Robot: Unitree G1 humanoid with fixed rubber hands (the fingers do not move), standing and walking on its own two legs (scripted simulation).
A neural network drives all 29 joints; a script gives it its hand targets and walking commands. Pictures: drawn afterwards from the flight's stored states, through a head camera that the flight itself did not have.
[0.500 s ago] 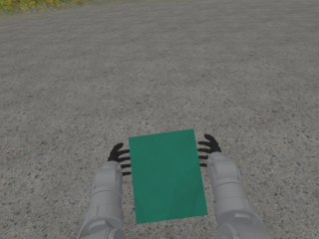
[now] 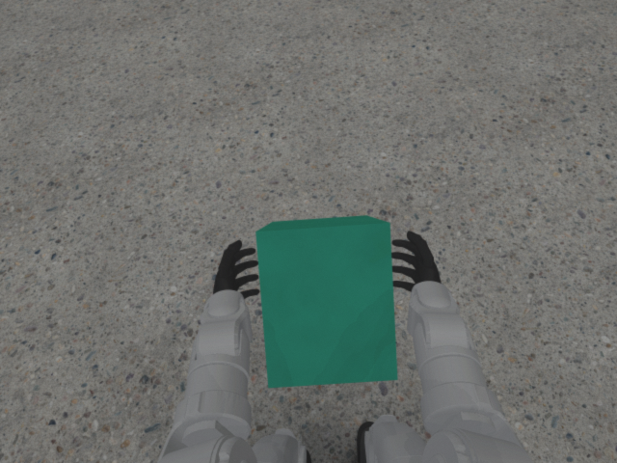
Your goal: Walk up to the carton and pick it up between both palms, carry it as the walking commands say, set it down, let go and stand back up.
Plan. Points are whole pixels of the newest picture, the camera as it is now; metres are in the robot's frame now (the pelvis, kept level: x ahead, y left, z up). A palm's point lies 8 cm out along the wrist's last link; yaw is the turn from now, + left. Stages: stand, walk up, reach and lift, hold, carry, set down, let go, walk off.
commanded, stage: set down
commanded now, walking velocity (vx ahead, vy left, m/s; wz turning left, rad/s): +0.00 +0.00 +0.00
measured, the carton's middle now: (325, 288) +0.39 +0.01 -0.15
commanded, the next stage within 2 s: none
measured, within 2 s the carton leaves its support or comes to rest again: neither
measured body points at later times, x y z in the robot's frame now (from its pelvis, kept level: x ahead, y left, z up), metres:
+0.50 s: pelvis -0.02 +0.00 -0.07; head +0.15 -0.02 +0.34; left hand +0.37 +0.13 -0.12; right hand +0.39 -0.14 -0.13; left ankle +0.02 +0.10 -0.71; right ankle +0.08 -0.10 -0.71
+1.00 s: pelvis -0.03 -0.01 -0.15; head +0.19 -0.04 +0.25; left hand +0.41 +0.13 -0.21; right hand +0.41 -0.14 -0.22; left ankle +0.02 +0.10 -0.71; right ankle +0.08 -0.10 -0.71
